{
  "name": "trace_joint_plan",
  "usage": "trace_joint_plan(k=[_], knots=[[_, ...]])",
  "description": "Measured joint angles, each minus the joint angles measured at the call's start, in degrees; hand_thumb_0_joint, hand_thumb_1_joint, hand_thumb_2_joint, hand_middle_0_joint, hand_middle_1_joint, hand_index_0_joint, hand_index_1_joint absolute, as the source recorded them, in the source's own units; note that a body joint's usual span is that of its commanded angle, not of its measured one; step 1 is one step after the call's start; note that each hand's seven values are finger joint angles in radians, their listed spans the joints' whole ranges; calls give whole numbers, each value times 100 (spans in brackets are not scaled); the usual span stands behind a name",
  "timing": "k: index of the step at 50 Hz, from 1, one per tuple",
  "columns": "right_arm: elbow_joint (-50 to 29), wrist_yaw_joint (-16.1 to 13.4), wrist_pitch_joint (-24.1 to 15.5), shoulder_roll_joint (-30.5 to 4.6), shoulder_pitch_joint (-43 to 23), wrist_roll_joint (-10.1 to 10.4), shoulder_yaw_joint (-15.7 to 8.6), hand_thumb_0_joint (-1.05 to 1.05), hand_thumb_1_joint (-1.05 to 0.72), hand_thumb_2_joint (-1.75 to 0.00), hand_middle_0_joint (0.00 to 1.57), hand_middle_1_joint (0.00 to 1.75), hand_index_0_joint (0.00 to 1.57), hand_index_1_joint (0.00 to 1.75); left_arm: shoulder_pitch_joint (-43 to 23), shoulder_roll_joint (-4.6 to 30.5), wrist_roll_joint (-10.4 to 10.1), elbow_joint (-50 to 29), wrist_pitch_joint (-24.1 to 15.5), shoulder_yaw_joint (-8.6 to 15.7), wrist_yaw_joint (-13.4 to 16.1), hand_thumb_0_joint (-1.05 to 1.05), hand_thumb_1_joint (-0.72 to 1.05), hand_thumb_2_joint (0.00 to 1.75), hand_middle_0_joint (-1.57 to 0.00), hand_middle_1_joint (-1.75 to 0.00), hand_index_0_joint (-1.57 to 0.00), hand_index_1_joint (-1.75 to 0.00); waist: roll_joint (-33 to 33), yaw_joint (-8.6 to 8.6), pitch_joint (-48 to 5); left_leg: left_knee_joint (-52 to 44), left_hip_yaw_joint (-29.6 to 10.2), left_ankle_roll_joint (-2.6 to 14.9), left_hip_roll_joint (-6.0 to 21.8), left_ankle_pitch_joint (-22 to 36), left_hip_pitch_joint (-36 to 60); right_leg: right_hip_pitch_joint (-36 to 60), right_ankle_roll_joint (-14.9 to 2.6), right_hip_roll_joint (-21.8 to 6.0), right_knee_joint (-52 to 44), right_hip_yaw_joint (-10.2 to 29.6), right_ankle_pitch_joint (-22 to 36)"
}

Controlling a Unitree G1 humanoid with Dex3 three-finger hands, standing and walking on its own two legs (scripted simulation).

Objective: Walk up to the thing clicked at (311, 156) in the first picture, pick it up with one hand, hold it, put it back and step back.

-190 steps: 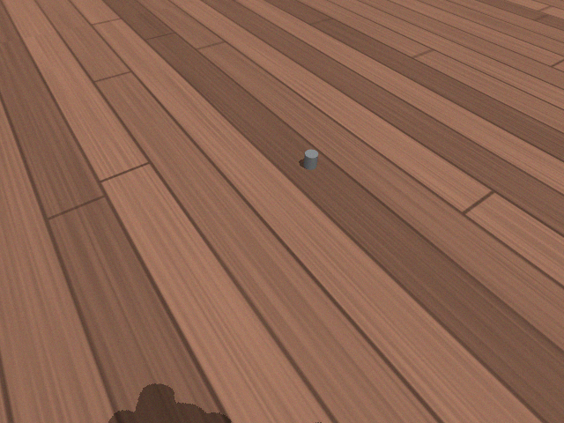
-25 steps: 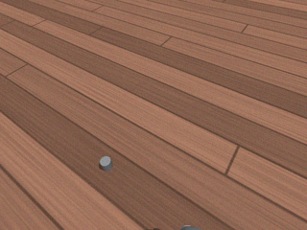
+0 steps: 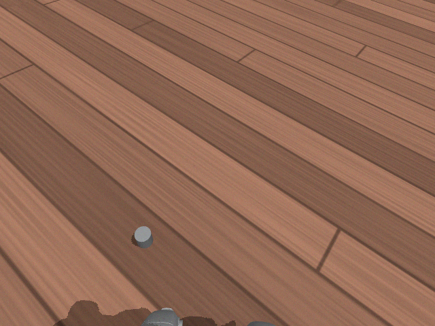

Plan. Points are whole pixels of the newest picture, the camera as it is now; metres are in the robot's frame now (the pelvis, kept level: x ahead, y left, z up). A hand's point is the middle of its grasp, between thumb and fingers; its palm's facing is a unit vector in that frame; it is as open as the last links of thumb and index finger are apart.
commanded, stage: walk up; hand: left
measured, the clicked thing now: (144, 237) +0.52 +0.29 -0.72
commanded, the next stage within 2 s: stand in 1.58 s
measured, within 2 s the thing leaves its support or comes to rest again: neither
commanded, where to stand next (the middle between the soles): +0.09 +0.00 m, yaw -1 degrees
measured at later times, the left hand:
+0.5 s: hand out of the picture +0.11 +0.25 -0.13, palm faces -0.03 -0.92 -0.39, open 7.4 cm
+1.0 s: hand (89, 312) +0.16 +0.24 -0.13, palm faces -0.04 -0.94 -0.34, open 7.4 cm
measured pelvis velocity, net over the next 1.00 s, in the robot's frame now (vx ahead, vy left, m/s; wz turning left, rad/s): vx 0.06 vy -0.01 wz -0.02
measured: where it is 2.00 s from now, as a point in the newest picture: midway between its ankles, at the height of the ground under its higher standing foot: outside the picture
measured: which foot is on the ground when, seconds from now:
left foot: down 0.00-1.00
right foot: up 0.00-0.22, down 0.24-1.00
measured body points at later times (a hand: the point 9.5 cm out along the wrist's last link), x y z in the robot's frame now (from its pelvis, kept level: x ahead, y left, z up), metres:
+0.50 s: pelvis +0.04 -0.01 +0.01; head +0.05 -0.03 +0.46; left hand +0.11 +0.30 -0.11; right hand +0.12 -0.31 -0.13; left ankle +0.08 +0.12 -0.72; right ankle +0.04 -0.14 -0.72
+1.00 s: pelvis +0.06 -0.01 +0.02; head +0.06 -0.01 +0.47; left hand +0.16 +0.29 -0.11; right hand +0.13 -0.32 -0.10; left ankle +0.08 +0.12 -0.72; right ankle +0.04 -0.14 -0.72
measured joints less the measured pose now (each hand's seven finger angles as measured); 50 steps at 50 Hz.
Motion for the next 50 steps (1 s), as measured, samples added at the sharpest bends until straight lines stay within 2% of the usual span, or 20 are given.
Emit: trace_joint_plan(k=[2,4,10,13,14,17,18,20,24,29,36,50], knots=[[-60,1,8,63,-41,-1,34,1,-90,-90,20,30,20,30,-8,4,29,67,19,-27,-33,0,90,89,-20,-30,-21,-30,-30,-52,-31,-122,7,40,44,20,88,-201,-28,70,408,41,-139],[-105,-3,3,79,-43,-14,63,1,-90,-90,21,30,20,30,20,9,38,139,25,-24,-77,0,90,89,-20,-30,-21,-30,-65,-95,-110,-271,37,46,43,58,171,-298,-28,23,377,63,-15],[-126,-1,113,-118,-71,-43,39,1,-90,-90,21,30,20,30,162,-21,97,386,-45,29,-82,0,90,89,-20,-30,-21,-30,81,-168,-282,-161,86,14,48,-104,213,-31,91,-71,-763,12,593],[-34,-24,232,-235,-149,17,30,1,-90,-90,21,30,20,30,177,-76,155,558,-95,85,-11,0,90,89,-20,-30,-21,-30,325,-138,-286,241,17,-81,167,-357,130,281,165,79,-1349,-85,1211],[25,-40,272,-251,-164,48,30,1,-90,-90,21,30,20,30,187,-120,188,600,-110,85,10,0,90,89,-20,-30,-21,-30,438,-126,-308,325,-69,-62,192,-469,123,327,187,134,-1362,-128,1198],[203,-62,305,-196,-197,71,65,1,-90,-90,20,30,20,30,210,-155,190,680,-108,26,-12,0,90,89,-20,-30,-21,-30,448,-4,-426,380,-134,10,2,-1102,205,332,172,72,-1330,-30,1104],[253,-59,271,-185,-212,84,82,1,-90,-90,20,30,20,30,184,-168,172,703,-93,8,-19,0,90,89,-20,-30,-21,-30,454,-6,-430,202,-128,8,-31,-924,293,348,184,42,-1333,-22,1088],[365,-53,201,-157,-255,106,99,1,-90,-90,20,30,20,30,67,-196,130,745,-79,-28,-24,0,90,89,-20,-30,-21,-30,481,-41,-383,-105,-112,-84,-45,-197,430,411,224,-3,-1346,-49,1065],[594,-30,184,-37,-346,108,171,1,-90,-90,20,30,20,30,-204,-235,58,786,-97,-72,-32,0,90,89,-20,-30,-21,-30,433,-30,-376,-307,-87,-156,-69,-228,585,550,249,-32,-1539,-35,1125],[814,-5,177,83,-457,87,240,1,-90,-90,20,30,20,30,-532,-246,44,876,-84,-115,-35,0,90,89,-20,-30,-21,-30,285,-89,-423,-612,-65,-149,-84,-132,761,717,259,-42,-1840,-25,1240],[1097,-43,146,76,-580,77,252,1,-90,-90,21,30,20,30,-908,-273,19,1043,-69,-144,-36,0,90,89,-20,-30,-21,-30,153,-148,-462,-958,-65,-145,-69,-3,964,967,276,-18,-2297,-35,1436],[1323,-86,173,12,-760,62,194,1,-90,-90,20,30,20,30,-958,-290,56,1460,3,-128,-49,0,90,89,-20,-30,-21,-30,193,-156,-486,-1323,-57,-146,-57,126,1209,1262,291,3,-2780,-39,1631]])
